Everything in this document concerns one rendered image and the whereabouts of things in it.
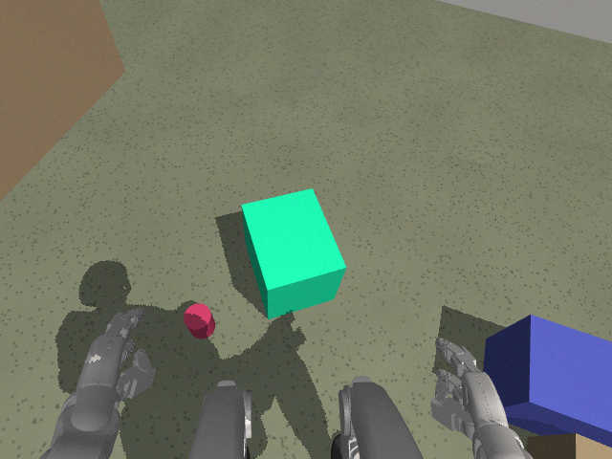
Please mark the left robot hand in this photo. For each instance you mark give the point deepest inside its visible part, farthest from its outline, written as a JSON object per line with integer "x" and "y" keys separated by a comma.
{"x": 109, "y": 351}

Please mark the left robot arm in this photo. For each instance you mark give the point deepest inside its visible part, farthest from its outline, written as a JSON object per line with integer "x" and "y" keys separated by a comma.
{"x": 87, "y": 426}

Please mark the right robot hand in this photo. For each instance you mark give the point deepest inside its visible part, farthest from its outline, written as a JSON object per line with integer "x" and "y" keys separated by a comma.
{"x": 475, "y": 400}

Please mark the right robot arm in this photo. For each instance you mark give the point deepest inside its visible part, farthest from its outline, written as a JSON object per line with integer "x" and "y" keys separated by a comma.
{"x": 497, "y": 442}

